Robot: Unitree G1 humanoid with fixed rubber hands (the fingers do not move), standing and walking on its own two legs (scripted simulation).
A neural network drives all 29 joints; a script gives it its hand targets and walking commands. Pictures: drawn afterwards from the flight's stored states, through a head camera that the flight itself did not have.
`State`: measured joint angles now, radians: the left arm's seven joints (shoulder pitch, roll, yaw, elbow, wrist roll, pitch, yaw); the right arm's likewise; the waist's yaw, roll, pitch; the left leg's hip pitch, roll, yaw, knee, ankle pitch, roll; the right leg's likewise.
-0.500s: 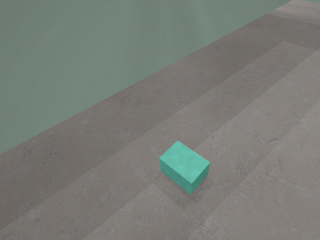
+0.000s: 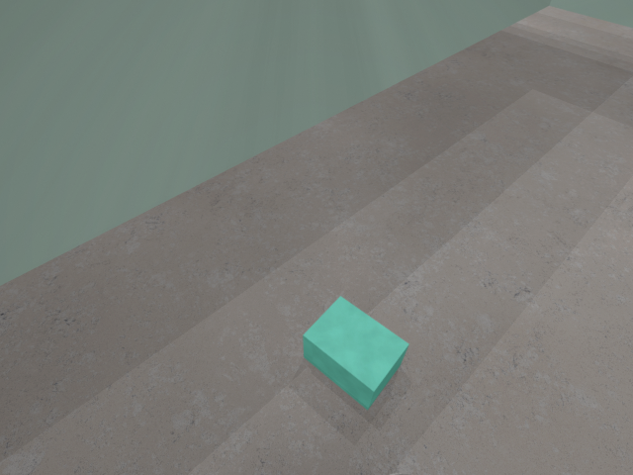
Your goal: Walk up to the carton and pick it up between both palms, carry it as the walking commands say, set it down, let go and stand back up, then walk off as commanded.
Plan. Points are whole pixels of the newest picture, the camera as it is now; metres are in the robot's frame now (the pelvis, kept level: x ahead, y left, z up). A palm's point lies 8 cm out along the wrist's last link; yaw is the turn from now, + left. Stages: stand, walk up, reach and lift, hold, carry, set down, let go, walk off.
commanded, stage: walk up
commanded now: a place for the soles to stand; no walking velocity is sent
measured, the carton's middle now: (353, 351) +0.61 -0.11 -0.68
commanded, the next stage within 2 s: none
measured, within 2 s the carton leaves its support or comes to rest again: neither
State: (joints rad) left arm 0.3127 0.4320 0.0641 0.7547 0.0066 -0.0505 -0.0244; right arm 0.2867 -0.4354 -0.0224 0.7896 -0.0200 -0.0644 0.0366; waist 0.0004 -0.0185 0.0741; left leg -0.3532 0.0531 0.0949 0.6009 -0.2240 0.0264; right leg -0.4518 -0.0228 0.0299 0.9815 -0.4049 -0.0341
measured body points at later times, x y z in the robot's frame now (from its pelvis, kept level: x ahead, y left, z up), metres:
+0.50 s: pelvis +0.04 -0.04 -0.01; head +0.06 -0.05 +0.44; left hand +0.19 +0.28 -0.08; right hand +0.13 -0.36 -0.11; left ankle +0.06 +0.10 -0.73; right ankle +0.08 -0.15 -0.73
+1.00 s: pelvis +0.05 -0.03 +0.00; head +0.07 -0.04 +0.45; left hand +0.20 +0.28 -0.08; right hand +0.14 -0.36 -0.10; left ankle +0.06 +0.10 -0.73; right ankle +0.08 -0.15 -0.73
